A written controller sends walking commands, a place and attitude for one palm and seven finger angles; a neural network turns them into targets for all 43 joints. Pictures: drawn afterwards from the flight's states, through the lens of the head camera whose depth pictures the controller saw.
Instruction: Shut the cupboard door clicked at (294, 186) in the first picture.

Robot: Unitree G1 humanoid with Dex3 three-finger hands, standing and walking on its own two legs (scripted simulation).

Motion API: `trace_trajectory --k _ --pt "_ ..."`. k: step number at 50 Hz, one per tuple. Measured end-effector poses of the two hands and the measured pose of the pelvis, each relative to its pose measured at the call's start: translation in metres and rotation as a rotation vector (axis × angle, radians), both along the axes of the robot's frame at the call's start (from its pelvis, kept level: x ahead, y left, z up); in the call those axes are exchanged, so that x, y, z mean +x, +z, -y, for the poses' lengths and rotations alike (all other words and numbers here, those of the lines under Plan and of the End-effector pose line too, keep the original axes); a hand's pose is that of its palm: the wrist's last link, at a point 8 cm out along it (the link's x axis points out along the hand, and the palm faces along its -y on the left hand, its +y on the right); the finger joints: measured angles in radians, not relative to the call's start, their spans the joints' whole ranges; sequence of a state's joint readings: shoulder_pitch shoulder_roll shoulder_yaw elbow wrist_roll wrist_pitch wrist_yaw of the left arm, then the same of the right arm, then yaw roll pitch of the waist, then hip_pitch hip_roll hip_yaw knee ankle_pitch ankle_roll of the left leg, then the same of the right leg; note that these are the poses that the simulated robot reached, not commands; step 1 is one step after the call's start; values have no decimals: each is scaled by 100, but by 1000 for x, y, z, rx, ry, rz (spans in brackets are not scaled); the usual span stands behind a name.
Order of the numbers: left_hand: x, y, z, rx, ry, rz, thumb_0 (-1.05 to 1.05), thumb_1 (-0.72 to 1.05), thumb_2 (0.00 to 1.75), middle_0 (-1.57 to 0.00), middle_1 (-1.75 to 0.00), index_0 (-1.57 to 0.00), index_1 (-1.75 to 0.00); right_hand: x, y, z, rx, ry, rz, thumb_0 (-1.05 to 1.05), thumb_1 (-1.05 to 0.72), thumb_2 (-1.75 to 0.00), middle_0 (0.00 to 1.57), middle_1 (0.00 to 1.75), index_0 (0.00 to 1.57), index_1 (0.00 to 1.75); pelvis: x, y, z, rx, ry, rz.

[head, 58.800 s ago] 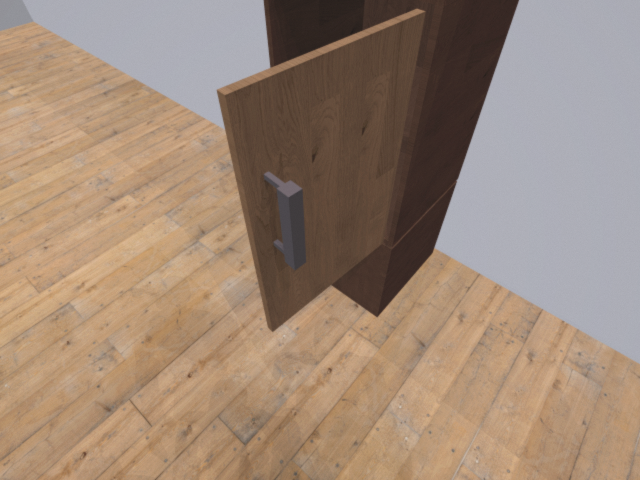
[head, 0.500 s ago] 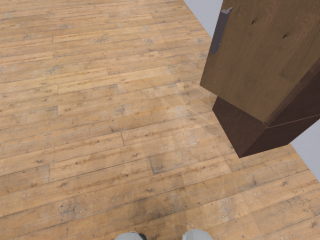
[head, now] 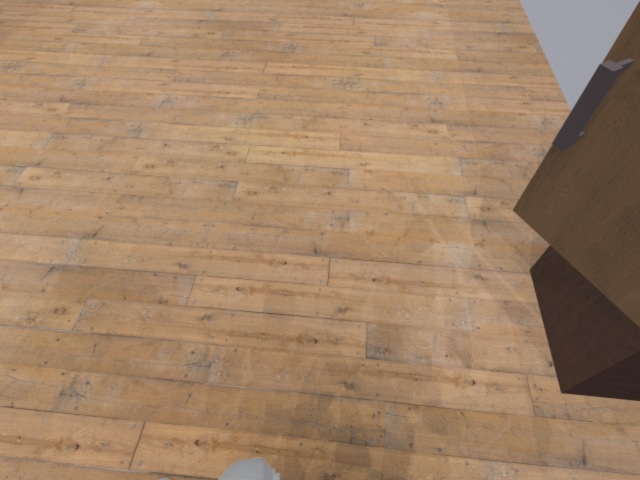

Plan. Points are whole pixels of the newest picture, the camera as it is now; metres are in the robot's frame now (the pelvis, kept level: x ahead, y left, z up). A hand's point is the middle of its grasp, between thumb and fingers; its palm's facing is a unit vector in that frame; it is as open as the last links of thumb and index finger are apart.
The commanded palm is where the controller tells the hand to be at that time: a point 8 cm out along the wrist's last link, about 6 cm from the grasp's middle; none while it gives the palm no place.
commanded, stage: walk to a spot facing it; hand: left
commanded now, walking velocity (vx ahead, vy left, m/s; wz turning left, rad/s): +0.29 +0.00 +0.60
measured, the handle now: (592, 105) +0.76 -0.49 +0.02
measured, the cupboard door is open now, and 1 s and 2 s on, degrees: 34 34 34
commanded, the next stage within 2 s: turn to face it in 0.50 s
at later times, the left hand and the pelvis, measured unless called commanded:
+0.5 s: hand (174, 455) +0.16 +0.22 -0.15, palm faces +0.24 -0.93 -0.29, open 7.4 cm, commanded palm none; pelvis +0.12 -0.01 -0.01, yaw +14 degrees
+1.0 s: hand (201, 460) +0.16 +0.19 -0.18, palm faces +0.32 -0.94 -0.16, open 7.4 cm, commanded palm none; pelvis +0.23 +0.03 +0.00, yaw +12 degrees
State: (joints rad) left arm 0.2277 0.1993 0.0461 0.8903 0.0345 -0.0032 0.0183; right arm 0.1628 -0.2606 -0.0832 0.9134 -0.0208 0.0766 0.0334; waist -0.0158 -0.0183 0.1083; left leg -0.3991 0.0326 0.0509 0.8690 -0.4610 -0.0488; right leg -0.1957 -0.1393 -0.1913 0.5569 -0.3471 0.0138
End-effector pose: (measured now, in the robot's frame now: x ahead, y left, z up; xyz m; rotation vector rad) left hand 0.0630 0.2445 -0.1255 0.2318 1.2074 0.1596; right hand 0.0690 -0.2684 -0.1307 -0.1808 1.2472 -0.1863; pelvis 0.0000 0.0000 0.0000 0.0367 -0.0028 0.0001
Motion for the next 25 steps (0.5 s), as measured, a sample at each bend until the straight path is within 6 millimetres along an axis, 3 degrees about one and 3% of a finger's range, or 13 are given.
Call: trace_trajectory --k 5,9,13,19,22,25 --pt "-42 -23 -28 -31 125 -64 0 91 90 -20 -30 -20 -30 57 2 -30 -20 139 91 1 -91 -90 20 29 19 30 11 -14 -18 -15 71 -10" --pt "-53 -25 -47 -16 169 -136 1 91 90 -20 -30 -20 -30 74 7 -48 -23 188 127 1 -91 -90 20 29 19 30 23 -12 -23 -14 91 -1" --pt "-29 -9 -53 -8 192 -91 1 91 90 -20 -30 -20 -30 70 6 -56 -4 204 55 1 -91 -90 20 29 20 30 41 -2 -22 -20 130 -6" --pt "36 7 -42 15 185 14 1 91 90 -20 -30 -19 -30 67 -12 -48 44 191 -86 1 -91 -90 21 29 20 30 81 -1 -11 -14 175 -6" --pt "68 5 -31 37 184 73 1 91 90 -20 -30 -19 -30 79 -30 -35 64 186 -140 1 -90 -90 21 30 20 30 107 -14 1 -3 208 -3" --pt "81 6 -18 41 226 101 0 91 90 -20 -30 -20 -30 106 -35 -27 56 218 -173 1 -91 -90 21 29 20 30 125 -14 5 -10 252 8"
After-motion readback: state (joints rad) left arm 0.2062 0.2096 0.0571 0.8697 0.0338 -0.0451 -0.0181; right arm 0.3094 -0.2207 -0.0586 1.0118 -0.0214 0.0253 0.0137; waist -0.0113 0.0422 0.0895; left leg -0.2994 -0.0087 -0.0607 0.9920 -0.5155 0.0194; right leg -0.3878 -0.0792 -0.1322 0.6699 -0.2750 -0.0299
